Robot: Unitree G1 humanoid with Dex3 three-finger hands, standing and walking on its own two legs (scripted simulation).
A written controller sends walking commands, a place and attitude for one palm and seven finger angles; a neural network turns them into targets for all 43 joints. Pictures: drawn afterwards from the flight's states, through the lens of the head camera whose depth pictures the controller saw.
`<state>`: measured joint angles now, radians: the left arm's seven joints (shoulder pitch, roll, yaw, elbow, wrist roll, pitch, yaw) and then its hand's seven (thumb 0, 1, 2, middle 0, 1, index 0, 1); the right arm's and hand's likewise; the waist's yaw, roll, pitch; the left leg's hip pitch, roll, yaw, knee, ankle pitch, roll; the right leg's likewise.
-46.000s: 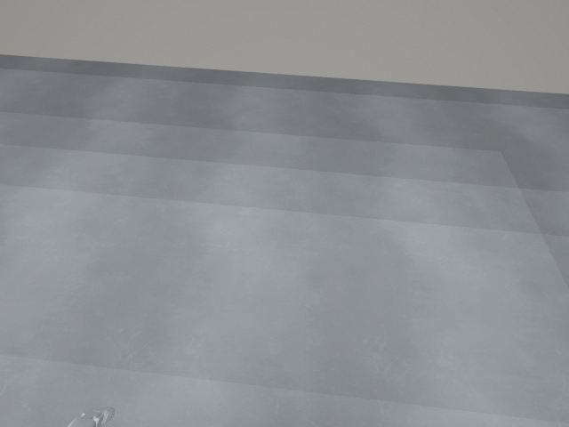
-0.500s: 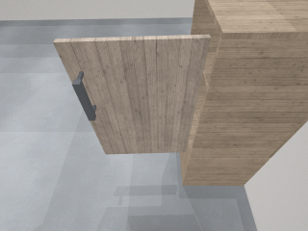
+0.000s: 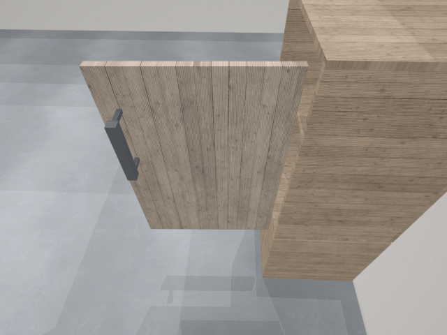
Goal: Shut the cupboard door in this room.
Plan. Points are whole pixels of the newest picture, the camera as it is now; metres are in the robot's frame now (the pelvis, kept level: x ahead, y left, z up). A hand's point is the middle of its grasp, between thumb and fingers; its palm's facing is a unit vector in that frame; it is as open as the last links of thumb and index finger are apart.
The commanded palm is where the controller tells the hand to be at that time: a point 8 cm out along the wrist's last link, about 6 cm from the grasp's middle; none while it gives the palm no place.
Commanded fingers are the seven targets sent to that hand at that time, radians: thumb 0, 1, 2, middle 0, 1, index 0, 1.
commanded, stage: look again from close up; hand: left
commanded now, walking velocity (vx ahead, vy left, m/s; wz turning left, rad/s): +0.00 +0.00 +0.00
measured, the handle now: (125, 146) +0.46 +0.24 +0.07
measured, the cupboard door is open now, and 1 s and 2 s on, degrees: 92 92 92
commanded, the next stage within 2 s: raise the hand and make a fist in 0.64 s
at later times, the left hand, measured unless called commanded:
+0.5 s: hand out of the picture +0.00 +0.17 -0.17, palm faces +0.02 -0.98 -0.20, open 7.3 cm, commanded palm none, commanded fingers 0.00 0.90 0.90 -0.20 -0.30 -0.20 -0.30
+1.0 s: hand (133, 294) +0.19 +0.17 +0.00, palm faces +0.11 -0.99 +0.02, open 6.9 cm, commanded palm +0.10 +0.22 -0.05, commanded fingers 0.00 0.90 0.90 -0.44 -0.56 -0.44 -0.56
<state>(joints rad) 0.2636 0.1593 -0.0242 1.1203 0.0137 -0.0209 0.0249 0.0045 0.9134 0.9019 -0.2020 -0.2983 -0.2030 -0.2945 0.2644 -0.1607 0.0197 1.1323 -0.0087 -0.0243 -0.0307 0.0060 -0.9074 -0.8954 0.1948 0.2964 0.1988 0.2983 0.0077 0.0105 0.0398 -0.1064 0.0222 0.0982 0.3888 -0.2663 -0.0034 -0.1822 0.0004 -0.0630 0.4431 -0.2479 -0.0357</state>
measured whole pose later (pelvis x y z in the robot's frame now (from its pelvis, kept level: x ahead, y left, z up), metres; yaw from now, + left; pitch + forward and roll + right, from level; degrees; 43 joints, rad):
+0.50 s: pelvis +0.00 +0.00 +0.00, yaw +0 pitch -1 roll +1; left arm 0.27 0.15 -0.02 1.12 0.01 -0.02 0.02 0.00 0.91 0.90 -0.20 -0.30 -0.20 -0.29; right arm 0.28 -0.14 0.02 1.15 -0.01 -0.02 -0.03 0.00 -0.90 -0.90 0.20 0.30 0.20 0.30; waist 0.01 0.01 0.04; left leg -0.10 0.03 0.09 0.38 -0.26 -0.01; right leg -0.17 0.00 -0.07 0.43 -0.25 -0.04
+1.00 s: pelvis -0.04 +0.00 -0.04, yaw +2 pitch +7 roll +1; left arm 0.32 0.13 0.07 0.18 -0.22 -0.47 -0.11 0.01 0.93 0.90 -0.28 -0.39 -0.28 -0.38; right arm 0.24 -0.27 -0.05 0.70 0.00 -0.32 -0.02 0.02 -0.91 -0.90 0.20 0.30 0.20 0.30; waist -0.03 0.00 -0.09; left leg -0.55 0.01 0.07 0.82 -0.40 0.01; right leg -0.60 -0.05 -0.08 0.85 -0.38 -0.03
